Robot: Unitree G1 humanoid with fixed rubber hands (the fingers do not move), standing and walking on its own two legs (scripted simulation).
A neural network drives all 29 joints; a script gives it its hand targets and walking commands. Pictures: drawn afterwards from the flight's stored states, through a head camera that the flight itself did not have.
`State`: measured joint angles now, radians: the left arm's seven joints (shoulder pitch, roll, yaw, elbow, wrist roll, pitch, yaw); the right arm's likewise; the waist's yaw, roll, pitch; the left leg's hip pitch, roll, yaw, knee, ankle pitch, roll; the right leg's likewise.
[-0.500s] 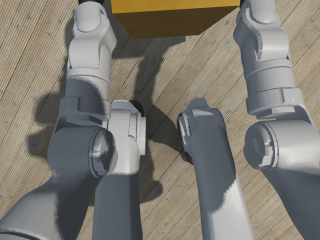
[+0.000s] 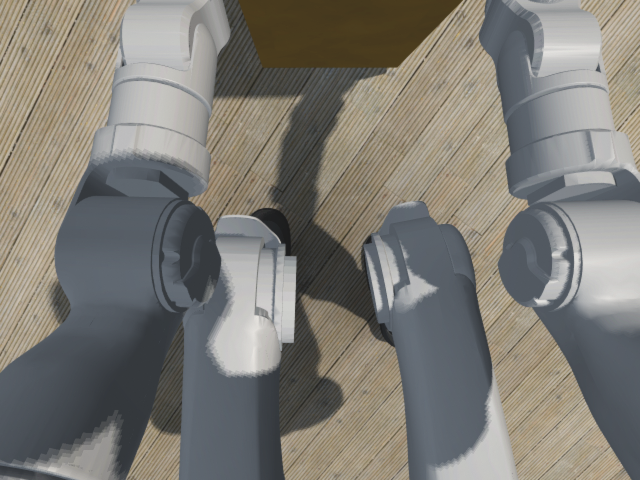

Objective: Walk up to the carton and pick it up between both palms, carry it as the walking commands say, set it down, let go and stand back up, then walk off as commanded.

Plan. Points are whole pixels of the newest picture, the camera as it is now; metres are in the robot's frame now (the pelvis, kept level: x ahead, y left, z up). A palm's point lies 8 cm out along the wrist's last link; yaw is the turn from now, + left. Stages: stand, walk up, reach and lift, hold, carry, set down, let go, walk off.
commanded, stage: set down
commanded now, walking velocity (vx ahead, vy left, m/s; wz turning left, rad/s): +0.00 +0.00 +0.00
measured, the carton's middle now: out of the picture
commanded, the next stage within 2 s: none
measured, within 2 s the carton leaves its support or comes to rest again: neither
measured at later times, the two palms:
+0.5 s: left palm out of the picture +0.55 +0.13 -0.15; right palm out of the picture +0.55 -0.15 -0.16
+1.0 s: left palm out of the picture +0.55 +0.13 -0.16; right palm out of the picture +0.55 -0.15 -0.15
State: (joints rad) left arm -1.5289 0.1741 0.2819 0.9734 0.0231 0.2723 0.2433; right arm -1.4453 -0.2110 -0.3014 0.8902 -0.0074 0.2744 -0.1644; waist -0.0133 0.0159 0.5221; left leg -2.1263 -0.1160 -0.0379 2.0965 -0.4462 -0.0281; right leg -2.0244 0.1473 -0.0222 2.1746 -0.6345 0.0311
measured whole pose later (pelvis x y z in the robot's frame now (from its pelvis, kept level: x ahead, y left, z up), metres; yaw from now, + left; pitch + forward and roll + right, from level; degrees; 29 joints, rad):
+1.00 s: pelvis +0.03 +0.00 -0.01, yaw +0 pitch +40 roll +0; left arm -1.32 0.12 0.41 1.03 0.11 0.16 0.15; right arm -1.32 -0.15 -0.34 0.99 -0.12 0.18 -0.10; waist -0.01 0.02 0.17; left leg -2.32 -0.08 0.00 2.12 -0.49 -0.02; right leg -2.24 0.17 0.01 2.21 -0.66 0.03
